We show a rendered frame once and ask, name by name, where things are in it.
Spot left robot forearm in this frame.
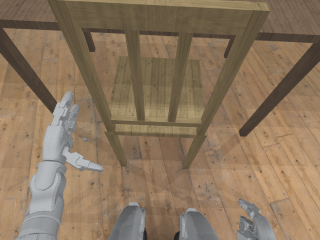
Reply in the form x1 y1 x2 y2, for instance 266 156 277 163
15 160 67 240

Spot left robot hand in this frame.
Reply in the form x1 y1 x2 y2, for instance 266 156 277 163
42 90 104 172

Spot left robot thigh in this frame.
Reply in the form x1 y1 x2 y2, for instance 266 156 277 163
108 205 146 240

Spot chair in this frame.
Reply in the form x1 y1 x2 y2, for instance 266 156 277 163
47 0 270 169

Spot table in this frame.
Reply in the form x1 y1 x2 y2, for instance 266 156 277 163
0 0 320 137

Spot robot right shin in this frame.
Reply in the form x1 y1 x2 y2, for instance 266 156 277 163
179 208 196 240

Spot right robot hand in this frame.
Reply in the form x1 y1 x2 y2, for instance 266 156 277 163
236 198 277 240

